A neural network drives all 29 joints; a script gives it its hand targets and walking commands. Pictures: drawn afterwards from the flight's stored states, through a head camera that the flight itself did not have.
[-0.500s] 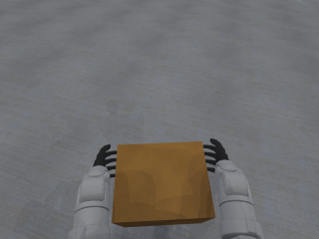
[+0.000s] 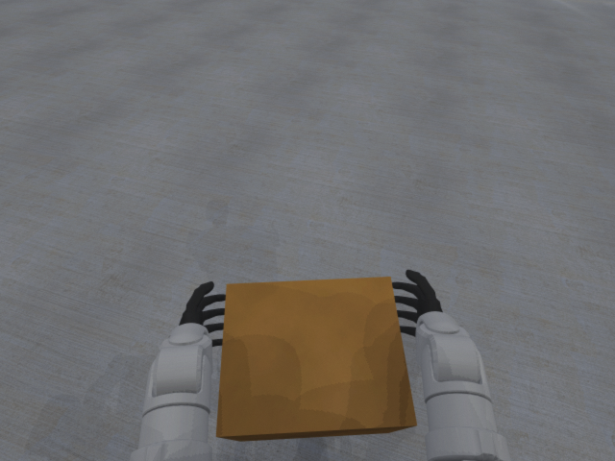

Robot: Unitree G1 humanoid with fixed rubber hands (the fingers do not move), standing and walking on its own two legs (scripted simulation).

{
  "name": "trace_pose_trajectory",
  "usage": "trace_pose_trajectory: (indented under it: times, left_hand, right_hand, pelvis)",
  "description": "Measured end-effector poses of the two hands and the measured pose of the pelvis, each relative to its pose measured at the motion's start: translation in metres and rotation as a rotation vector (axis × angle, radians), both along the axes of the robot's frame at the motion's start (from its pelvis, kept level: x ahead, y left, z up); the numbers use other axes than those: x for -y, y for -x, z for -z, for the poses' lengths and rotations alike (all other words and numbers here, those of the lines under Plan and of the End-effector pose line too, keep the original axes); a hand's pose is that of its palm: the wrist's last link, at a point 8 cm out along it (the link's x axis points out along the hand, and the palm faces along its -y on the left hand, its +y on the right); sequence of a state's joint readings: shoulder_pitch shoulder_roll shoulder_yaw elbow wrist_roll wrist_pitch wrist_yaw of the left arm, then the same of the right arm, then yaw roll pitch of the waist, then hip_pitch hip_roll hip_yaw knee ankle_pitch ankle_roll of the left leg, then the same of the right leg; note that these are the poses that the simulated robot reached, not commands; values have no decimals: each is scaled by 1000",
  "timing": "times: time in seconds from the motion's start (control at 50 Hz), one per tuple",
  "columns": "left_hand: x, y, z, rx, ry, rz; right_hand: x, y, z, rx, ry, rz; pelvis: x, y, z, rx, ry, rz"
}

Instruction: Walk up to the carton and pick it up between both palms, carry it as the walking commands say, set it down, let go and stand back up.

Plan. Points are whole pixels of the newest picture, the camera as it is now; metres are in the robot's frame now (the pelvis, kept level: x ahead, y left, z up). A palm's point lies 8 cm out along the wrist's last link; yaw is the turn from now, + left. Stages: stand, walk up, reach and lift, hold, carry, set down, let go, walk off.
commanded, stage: hold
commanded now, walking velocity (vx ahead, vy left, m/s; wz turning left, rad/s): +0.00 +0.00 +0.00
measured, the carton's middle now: (312, 363) +0.28 +0.00 -0.04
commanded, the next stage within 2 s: carry in 0.50 s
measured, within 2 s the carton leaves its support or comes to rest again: neither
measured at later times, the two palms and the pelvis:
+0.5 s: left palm (193, 335) +0.28 +0.16 +0.04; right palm (427, 321) +0.29 -0.16 +0.05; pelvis +0.00 +0.00 +0.00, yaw +0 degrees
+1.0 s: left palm (96, 381) +0.20 +0.25 +0.07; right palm (362, 344) +0.24 -0.06 +0.07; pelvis -0.05 +0.06 -0.04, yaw +6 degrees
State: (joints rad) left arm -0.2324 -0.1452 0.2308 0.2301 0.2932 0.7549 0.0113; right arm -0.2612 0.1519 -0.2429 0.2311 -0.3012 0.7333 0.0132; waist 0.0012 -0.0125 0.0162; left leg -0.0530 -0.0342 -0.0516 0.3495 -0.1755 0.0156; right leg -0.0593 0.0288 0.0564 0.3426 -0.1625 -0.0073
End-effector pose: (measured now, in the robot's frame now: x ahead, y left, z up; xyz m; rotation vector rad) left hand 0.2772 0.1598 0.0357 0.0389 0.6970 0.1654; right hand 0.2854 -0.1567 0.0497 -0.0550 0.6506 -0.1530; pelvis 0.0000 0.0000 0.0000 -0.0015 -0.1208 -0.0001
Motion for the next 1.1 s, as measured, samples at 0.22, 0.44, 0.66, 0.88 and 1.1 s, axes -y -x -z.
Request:
trace_pose_trajectory:
  times: [0.22, 0.44, 0.66, 0.88, 1.1]
  left_hand:
    - [0, 0, -1, 3, 6, -6]
    - [-1, 0, -1, 1, 2, -6]
    - [-11, 0, -4, 51, 3, -20]
    - [-67, 41, -31, 82, -13, -156]
    - [-107, 115, -27, -37, -17, -247]
  right_hand:
    - [-1, -1, -3, 7, -1, 6]
    - [-1, -1, -2, 7, -3, 5]
    - [-17, -1, -7, 64, 18, 65]
    - [-78, 18, -29, 100, -32, 22]
    - [-122, 66, -20, -21, -38, -53]
  pelvis:
    - [0, 4, 1, 1, 0, -4]
    - [0, 4, 1, -3, 1, -4]
    - [-13, 9, 19, -101, 17, -34]
    - [-52, 34, 29, -172, 12, -70]
    - [-76, 62, 28, -174, 12, -185]
